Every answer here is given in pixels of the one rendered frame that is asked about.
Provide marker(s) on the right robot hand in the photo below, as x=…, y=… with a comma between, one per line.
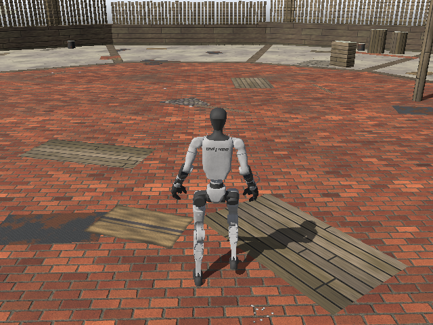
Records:
x=254, y=192

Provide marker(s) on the left robot upper arm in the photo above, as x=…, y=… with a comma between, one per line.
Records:
x=191, y=154

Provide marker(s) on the right robot upper arm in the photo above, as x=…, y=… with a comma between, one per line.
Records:
x=242, y=155

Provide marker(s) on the right robot forearm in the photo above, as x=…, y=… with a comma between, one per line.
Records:
x=250, y=180

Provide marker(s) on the left robot forearm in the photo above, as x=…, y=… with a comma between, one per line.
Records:
x=180, y=177

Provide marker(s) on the robot right thigh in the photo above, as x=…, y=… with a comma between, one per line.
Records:
x=232, y=197

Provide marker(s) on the robot torso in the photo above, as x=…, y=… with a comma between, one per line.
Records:
x=216, y=160

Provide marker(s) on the left robot hand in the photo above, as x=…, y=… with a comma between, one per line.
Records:
x=179, y=190

